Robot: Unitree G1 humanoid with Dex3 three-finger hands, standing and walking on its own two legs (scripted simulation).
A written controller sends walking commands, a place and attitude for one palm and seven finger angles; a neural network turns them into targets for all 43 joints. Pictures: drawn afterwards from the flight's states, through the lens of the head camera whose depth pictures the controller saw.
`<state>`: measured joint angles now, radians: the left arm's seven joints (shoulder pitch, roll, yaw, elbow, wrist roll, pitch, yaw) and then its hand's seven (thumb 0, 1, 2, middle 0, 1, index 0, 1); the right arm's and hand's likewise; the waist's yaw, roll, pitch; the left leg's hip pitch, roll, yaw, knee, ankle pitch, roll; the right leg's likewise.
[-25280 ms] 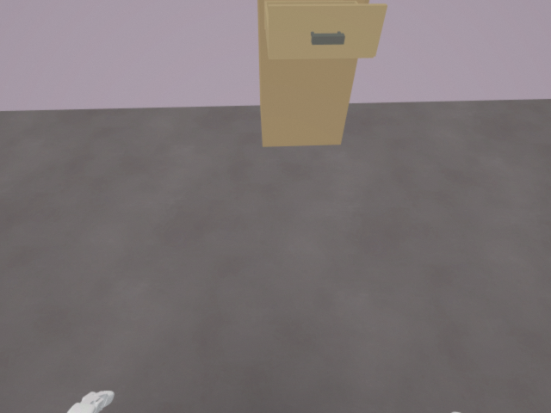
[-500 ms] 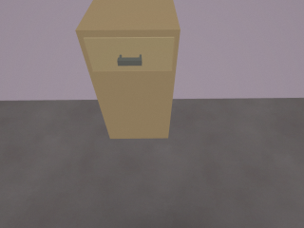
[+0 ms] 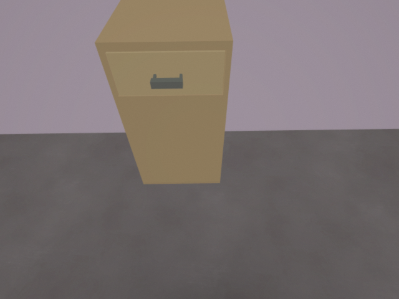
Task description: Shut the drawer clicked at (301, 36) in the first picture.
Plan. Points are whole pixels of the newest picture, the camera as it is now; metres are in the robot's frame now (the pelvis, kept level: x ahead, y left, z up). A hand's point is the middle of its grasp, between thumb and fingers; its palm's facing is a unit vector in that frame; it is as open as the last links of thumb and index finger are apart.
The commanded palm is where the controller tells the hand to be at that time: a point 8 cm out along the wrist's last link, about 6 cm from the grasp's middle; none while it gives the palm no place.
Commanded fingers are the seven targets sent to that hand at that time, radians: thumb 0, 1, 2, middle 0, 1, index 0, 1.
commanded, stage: look to check the result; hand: left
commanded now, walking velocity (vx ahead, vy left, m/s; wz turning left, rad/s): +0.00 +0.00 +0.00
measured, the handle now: (167, 79) +0.83 +0.16 -0.03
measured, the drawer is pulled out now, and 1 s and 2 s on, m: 0.00 0.00 0.00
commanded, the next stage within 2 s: stand and wait in 0.14 s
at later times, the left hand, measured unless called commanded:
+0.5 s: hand out of the picture +0.03 +0.18 -0.17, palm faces +0.01 -0.97 -0.23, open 7.3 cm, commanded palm none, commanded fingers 0.00 0.90 0.90 -0.20 -0.30 -0.20 -0.30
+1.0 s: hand out of the picture +0.04 +0.20 -0.17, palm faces +0.00 -0.97 -0.26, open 7.3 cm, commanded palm none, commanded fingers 0.00 0.90 0.90 -0.20 -0.30 -0.20 -0.30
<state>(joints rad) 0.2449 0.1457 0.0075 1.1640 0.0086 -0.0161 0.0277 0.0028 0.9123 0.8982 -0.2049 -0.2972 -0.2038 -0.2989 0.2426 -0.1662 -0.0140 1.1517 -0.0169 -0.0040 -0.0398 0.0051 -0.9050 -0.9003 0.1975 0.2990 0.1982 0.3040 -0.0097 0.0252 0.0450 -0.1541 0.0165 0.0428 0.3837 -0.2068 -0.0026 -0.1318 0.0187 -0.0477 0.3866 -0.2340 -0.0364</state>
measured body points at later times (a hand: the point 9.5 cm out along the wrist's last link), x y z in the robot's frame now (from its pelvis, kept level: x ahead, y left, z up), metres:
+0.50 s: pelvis +0.00 -0.01 +0.00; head +0.02 -0.02 +0.45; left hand +0.03 +0.24 -0.15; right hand +0.00 -0.25 -0.16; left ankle +0.00 +0.12 -0.74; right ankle -0.01 -0.09 -0.74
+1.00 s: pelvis +0.00 +0.00 +0.00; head +0.02 -0.01 +0.45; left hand +0.04 +0.25 -0.15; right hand +0.03 -0.26 -0.16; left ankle +0.00 +0.12 -0.74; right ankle -0.01 -0.09 -0.74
